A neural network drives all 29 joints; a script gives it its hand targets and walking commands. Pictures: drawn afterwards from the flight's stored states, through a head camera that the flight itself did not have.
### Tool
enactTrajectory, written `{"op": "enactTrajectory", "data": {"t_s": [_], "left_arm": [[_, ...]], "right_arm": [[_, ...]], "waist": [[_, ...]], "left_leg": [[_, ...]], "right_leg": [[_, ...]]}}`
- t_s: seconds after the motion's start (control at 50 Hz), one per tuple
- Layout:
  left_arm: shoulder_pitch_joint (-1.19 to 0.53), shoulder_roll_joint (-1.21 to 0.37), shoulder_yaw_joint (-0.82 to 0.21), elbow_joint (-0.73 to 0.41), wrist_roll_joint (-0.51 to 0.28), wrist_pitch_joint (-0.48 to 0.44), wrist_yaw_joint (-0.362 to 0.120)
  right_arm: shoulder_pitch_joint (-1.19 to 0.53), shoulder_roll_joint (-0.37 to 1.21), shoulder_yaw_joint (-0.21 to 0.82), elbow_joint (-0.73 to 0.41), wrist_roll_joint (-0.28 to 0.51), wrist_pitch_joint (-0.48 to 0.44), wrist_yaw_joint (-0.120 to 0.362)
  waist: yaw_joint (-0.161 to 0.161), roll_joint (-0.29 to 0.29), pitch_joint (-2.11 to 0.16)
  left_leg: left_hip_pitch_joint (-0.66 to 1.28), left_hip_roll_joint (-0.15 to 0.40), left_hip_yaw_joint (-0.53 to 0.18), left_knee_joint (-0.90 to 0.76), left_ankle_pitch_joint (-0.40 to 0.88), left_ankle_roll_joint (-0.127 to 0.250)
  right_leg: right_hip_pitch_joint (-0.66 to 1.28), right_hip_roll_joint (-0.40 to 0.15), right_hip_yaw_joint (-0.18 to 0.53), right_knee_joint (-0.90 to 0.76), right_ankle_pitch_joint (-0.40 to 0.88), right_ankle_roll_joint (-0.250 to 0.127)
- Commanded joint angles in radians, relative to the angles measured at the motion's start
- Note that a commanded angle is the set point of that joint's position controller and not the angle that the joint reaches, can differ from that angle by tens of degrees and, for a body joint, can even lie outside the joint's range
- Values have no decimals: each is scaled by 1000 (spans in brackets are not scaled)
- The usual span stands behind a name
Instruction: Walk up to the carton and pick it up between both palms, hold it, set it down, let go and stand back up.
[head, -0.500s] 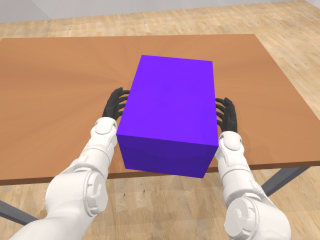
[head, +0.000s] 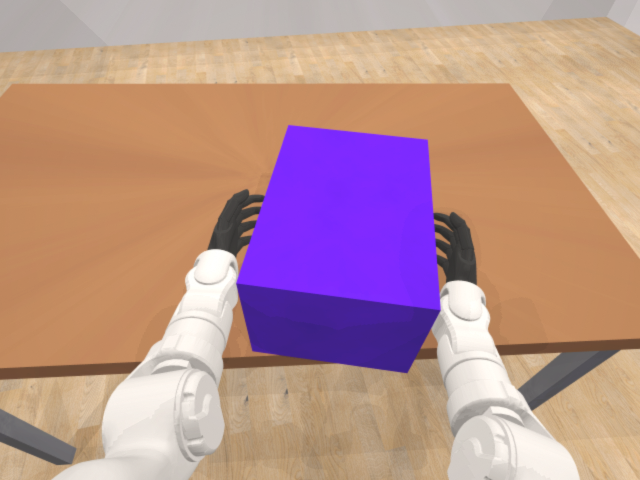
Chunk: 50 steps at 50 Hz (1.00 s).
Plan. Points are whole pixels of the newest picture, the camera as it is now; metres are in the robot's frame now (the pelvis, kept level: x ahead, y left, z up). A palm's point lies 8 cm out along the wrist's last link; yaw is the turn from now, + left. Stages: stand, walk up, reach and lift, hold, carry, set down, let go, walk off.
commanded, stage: reach and lift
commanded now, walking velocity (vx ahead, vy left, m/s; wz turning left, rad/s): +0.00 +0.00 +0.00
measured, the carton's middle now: (343, 240) +0.45 -0.03 +0.03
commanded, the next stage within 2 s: none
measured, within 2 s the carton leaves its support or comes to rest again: leaves its support in 0.72 s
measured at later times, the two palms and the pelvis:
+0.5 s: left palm (226, 247) +0.42 +0.14 +0.06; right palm (458, 275) +0.37 -0.17 +0.06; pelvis +0.00 +0.00 +0.00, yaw +0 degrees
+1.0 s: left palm (219, 237) +0.41 +0.14 +0.09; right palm (460, 265) +0.37 -0.17 +0.08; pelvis -0.01 -0.01 +0.00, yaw +0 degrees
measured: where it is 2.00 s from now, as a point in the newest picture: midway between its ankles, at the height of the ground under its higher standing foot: outside the picture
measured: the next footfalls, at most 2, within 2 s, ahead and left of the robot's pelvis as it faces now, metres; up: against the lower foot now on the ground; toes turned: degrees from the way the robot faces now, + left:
none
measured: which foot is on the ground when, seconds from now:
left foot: down 0.00-1.00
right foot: down 0.00-1.00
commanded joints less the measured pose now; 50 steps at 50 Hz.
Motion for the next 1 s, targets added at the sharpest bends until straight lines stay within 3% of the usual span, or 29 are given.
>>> {"op": "enactTrajectory", "data": {"t_s": [0.0, 0.22, 0.38, 0.46, 0.6, 0.72, 0.88, 0.98], "left_arm": [[-607, -549, -208, -114, 55, -29, -114], [-584, -549, -193, -115, 66, -10, -121], [-598, -567, -220, -138, 64, -11, -108], [-577, -568, -219, -130, 66, -8, -107], [-659, -600, -254, -181, 51, -87, -85], [-682, -600, -277, -156, 53, -168, -61], [-715, -588, -253, -122, 80, -221, -64], [-708, -576, -236, -94, 94, -217, -68]], "right_arm": [[-601, 496, 339, -45, -60, -60, 166], [-604, 504, 340, -54, -69, -69, 154], [-606, 505, 349, -45, -57, -81, 154], [-609, 503, 352, -49, -55, -89, 151], [-681, 513, 379, -59, -67, -184, 146], [-692, 508, 400, 27, -79, -269, 129], [-730, 475, 370, 120, -93, -354, 102], [-727, 471, 362, 150, -95, -358, 89]], "waist": [[-9, 86, -511], [-4, 60, -491], [4, 98, -522], [4, 84, -513], [18, 83, -634], [12, 78, -659], [22, 56, -610], [32, 50, -579]], "left_leg": [[225, -3, 70, 6, 421, -82], [164, -10, 79, -19, 374, -64], [183, -7, 76, -9, 419, -78], [173, -5, 73, -12, 418, -73], [171, -1, 77, 5, 501, -87], [147, 7, 70, 7, 533, -87], [131, 2, 82, -30, 431, -76], [98, -9, 93, -58, 323, -60]], "right_leg": [[218, 25, -64, 30, 392, 5], [283, 17, -59, 34, 443, 17], [260, 22, -66, 31, 434, 6], [270, 22, -66, 29, 448, 7], [293, 26, -74, 43, 531, 1], [317, 19, -64, 50, 601, -5], [284, 15, -69, 16, 514, -5], [270, 8, -62, -8, 420, -4]]}}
